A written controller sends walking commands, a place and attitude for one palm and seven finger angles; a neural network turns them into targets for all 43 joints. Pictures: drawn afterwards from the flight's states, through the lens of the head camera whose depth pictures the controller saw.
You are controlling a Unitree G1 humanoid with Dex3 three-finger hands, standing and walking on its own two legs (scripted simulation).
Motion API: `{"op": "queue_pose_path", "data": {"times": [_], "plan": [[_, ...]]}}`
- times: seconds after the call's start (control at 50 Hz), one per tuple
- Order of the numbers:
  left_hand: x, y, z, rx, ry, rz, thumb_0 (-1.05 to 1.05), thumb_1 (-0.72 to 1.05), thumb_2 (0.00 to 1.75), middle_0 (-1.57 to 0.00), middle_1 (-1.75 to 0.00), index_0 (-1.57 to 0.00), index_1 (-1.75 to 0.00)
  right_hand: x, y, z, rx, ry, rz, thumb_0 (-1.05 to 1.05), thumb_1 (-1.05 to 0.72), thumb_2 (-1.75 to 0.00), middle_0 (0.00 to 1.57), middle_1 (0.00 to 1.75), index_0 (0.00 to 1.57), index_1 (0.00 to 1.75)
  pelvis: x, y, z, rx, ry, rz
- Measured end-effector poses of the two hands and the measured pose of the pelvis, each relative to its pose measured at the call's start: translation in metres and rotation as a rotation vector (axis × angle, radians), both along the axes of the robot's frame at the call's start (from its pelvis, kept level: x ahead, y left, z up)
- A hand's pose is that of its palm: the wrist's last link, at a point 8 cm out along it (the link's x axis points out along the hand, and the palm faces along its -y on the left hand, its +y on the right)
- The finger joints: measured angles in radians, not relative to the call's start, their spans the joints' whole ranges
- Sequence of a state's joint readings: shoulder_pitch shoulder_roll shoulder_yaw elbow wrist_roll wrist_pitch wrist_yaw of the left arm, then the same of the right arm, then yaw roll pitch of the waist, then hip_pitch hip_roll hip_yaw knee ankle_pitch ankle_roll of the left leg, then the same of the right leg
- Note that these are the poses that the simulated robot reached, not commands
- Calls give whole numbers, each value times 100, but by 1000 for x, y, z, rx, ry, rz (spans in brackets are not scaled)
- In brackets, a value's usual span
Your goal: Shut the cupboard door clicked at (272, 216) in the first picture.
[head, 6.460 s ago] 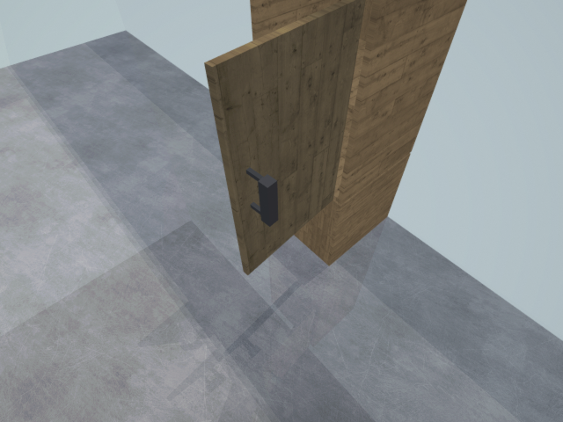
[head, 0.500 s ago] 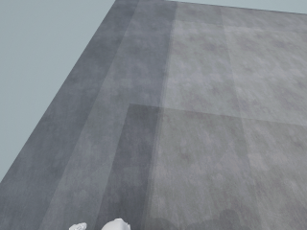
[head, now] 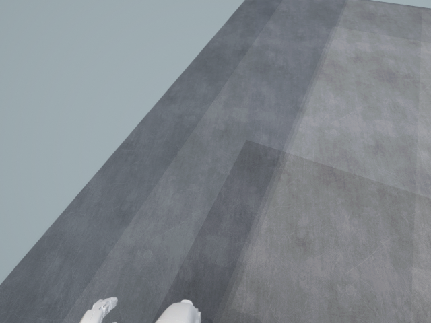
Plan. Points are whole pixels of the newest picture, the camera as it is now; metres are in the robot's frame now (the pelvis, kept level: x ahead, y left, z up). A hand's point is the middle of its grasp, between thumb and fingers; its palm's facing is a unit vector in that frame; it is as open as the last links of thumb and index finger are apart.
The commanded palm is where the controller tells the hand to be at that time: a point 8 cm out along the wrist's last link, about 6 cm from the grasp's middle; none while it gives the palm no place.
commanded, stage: walk to a spot facing it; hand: left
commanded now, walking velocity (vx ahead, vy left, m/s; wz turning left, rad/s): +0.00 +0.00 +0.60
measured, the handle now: out of the picture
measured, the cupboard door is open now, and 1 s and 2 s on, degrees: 95 95 95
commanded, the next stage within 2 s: none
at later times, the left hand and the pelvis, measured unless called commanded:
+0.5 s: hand out of the picture +0.04 +0.21 -0.15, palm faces +0.35 -0.89 -0.28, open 7.4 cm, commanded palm none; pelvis +0.03 -0.03 +0.00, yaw +19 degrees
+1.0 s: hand out of the picture -0.02 +0.13 -0.18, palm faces +0.63 -0.74 -0.23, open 7.4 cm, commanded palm none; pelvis +0.06 -0.06 -0.01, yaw +39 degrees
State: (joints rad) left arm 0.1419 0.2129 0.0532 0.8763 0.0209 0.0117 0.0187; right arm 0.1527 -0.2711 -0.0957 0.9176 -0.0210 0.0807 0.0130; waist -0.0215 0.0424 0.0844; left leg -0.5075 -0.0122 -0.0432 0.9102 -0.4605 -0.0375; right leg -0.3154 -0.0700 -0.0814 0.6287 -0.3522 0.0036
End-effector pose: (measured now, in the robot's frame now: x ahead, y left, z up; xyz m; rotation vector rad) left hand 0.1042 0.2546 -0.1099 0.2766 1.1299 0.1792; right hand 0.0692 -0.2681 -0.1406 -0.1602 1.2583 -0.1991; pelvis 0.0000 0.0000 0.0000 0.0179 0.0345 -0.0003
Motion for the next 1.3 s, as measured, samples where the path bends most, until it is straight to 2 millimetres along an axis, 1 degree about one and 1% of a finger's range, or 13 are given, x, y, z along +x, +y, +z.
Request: {"op": "queue_pose_path", "data": {"times": [0.14, 0.22, 0.3, 0.34, 0.48, 0.62, 0.7, 0.78, 0.92, 1.0, 1.06, 1.18, 1.3], "plan": [[-50, -22, 0, -37, 96, 121, 0, 91, 90, -20, -30, -20, -30, 47, -4, 14, 13, 4, 117, 1, -91, -90, 20, 30, 20, 30, 12, -16, 13, 35, -4, 103], [-79, -24, -10, -68, 135, 208, 0, 90, 90, -20, -30, -20, -30, 85, 11, 17, 10, -20, 218, 1, -91, -90, 20, 30, 20, 30, 17, -16, 10, 34, 1, 162], [-105, -13, -30, -92, 170, 298, 0, 90, 90, -20, -30, -21, -30, 124, 32, 14, -9, -95, 317, 1, -91, -90, 20, 30, 20, 30, 22, -8, -5, 11, 6, 226], [-112, -7, -34, -84, 190, 333, 1, 90, 90, -20, -30, -20, -30, 134, 39, 16, -13, -117, 352, 1, -91, -90, 20, 30, 20, 30, 22, -10, -6, 14, 2, 250], [-91, -3, -14, -48, 104, 399, 1, 91, 90, -20, -30, -20, -29, 139, 37, 19, -10, -77, 415, 1, -90, -90, 20, 30, 21, 30, 31, -25, 4, 0, -4, 322], [-65, -26, -1, 18, -6, 415, 1, 91, 90, -20, -30, -20, -29, 154, 7, -7, 28, -19, 436, 1, -90, -90, 21, 30, 21, 30, 48, -56, -6, 9, -3, 403], [-73, -50, 6, 10, 3, 463, 0, 91, 90, -20, -30, -20, -30, 170, -1, -4, 23, 7, 470, 1, -91, -90, 20, 30, 21, 30, 55, -65, 2, 25, -16, 463], [-86, -74, 6, -33, 35, 519, 0, 91, 90, -20, -30, -20, -30, 188, 5, 8, 28, 10, 522, 1, -91, -90, 20, 30, 20, 30, 62, -71, 12, 42, -12, 517], [-129, -96, -13, -106, 74, 660, 0, 90, 90, -20, -30, -21, -30, 224, 48, 18, 23, -27, 675, 1, -91, -90, 20, 30, 20, 30, 66, -69, 9, 31, -12, 619], [-161, -95, -34, -133, 110, 746, 0, 90, 90, -20, -30, -21, -30, 242, 78, 17, 14, -106, 760, 1, -91, -90, 20, 30, 20, 30, 63, -61, -6, 11, -15, 673], [-173, -90, -34, -124, 140, 788, 1, 90, 90, -20, -30, -20, -30, 245, 87, 22, 7, -125, 796, 1, -91, -90, 20, 30, 20, 30, 63, -61, -3, 8, -21, 702], [-165, -79, -13, -76, 73, 838, 1, 91, 90, -20, -30, -20, -29, 242, 81, 24, -8, -67, 842, 1, -90, -90, 20, 30, 21, 30, 71, -68, 7, -9, -22, 764], [-140, -83, 0, -14, 2, 858, 1, 91, 90, -20, -30, -20, -29, 255, 62, 9, 5, -1, 861, 1, -90, -90, 21, 30, 21, 30, 92, -84, 4, -9, -15, 834]]}}
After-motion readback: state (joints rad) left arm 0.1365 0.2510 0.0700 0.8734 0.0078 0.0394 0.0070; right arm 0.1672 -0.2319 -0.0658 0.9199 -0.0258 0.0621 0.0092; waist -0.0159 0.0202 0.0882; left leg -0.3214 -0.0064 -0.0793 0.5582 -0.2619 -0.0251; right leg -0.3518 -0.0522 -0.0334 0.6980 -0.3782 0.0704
